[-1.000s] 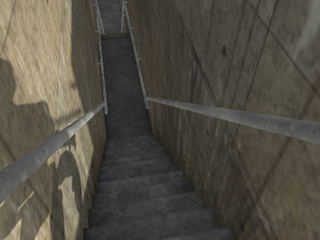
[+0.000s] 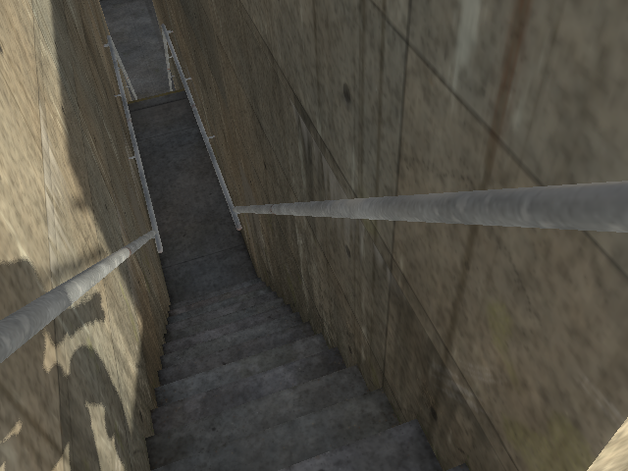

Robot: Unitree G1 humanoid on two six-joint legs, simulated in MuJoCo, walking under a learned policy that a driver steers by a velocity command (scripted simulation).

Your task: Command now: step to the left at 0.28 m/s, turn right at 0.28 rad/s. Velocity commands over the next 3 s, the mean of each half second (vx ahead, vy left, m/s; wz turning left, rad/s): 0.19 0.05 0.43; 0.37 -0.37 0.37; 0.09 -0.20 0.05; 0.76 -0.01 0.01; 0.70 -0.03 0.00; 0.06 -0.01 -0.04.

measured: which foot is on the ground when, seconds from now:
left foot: up 0.00-0.40, down 0.42-0.90, up 0.92-1.00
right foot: down 0.00-0.44, up 0.46-0.90, down 0.92-1.00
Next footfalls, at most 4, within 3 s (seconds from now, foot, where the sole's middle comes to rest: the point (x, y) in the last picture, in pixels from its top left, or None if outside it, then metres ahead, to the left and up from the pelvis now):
0.42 left None -0.04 0.15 -0.78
0.92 right None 0.24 -0.03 -0.78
1.16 left None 0.27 0.12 -0.80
1.24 right None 0.32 -0.06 -0.79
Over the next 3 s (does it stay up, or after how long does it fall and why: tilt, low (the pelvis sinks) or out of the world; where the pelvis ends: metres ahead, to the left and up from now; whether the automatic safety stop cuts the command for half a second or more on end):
stays up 1.26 0.39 -1.21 its command is cut before an obstacle from the start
